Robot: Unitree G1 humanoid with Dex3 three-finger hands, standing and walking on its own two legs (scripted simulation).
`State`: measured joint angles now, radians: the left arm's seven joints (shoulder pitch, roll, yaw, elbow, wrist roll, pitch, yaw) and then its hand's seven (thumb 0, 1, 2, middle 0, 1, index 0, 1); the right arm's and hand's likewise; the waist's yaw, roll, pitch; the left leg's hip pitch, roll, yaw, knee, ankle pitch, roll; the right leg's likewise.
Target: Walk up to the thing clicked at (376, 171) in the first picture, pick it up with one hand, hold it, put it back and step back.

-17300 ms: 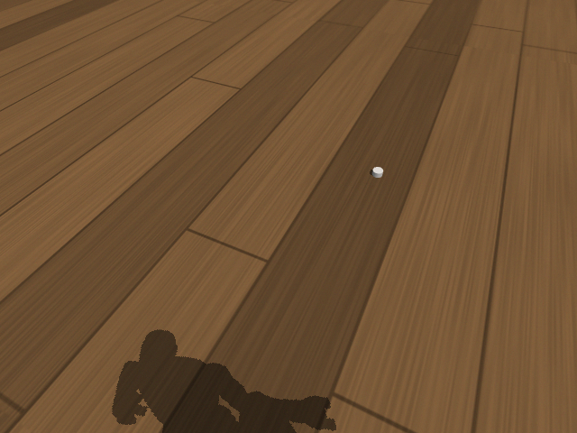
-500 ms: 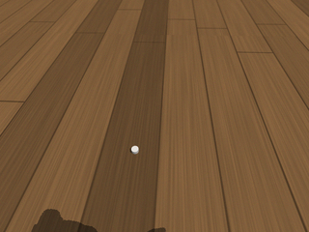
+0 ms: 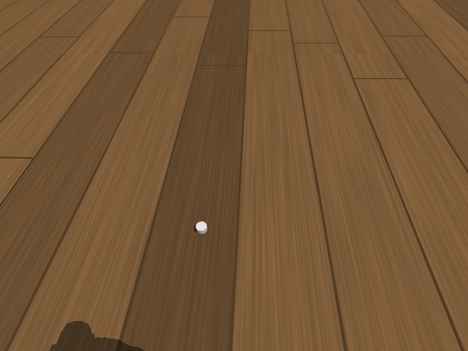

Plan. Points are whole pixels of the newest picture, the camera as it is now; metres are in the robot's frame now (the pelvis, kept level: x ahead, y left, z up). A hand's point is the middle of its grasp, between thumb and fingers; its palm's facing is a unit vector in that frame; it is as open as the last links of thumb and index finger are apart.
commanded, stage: stand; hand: left
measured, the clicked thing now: (201, 227) +0.81 +0.23 -0.77
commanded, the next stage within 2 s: walk up in 0.10 s
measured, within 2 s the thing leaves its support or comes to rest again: neither
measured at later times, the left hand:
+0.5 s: hand out of the picture +0.10 +0.32 -0.17, palm faces -0.02 -0.94 -0.35, open 7.4 cm
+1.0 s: hand (125, 272) +0.32 +0.27 -0.14, palm faces -0.02 -0.92 -0.38, open 7.4 cm
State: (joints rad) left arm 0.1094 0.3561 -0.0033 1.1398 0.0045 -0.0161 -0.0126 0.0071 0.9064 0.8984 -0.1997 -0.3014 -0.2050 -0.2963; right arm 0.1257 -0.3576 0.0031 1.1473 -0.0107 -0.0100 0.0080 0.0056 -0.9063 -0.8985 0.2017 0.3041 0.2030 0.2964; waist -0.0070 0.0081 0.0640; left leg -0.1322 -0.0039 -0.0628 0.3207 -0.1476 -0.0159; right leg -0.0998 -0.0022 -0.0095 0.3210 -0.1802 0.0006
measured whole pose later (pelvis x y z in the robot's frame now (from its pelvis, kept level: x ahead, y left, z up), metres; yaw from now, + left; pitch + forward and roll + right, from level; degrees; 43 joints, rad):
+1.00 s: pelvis +0.25 +0.00 -0.01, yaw +0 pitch -3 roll -1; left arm 0.30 0.39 0.05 0.81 0.01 -0.07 -0.05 0.01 0.90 0.90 -0.20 -0.30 -0.21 -0.30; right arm 0.30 -0.42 -0.05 0.85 -0.01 -0.04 0.06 0.01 -0.91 -0.90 0.20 0.30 0.20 0.30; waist 0.01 0.04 0.09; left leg -0.44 0.06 0.01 0.87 -0.37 0.01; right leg -0.22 -0.02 -0.07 0.53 -0.26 -0.04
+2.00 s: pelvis +0.36 +0.00 +0.00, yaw +0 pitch -2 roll +0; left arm 0.03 0.35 0.00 1.12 0.00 -0.01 -0.02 0.01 0.91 0.90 -0.20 -0.30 -0.21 -0.30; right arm 0.10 -0.37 0.00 1.16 0.00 -0.01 0.01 0.01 -0.91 -0.90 0.20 0.30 0.20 0.30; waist -0.02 -0.01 0.06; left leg -0.15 0.04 0.02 0.37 -0.17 -0.03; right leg -0.16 -0.03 -0.03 0.38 -0.17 0.02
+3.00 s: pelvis +0.37 +0.00 +0.00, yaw +0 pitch -2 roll +0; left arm 0.10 0.36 0.00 1.14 0.01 -0.02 -0.01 0.01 0.91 0.90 -0.20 -0.30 -0.20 -0.30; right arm 0.09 -0.36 0.00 1.15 -0.01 -0.01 0.01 0.01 -0.91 -0.90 0.20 0.30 0.20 0.30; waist -0.01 0.00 0.05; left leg -0.11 0.03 0.02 0.32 -0.17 -0.02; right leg -0.12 -0.04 -0.03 0.32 -0.17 0.03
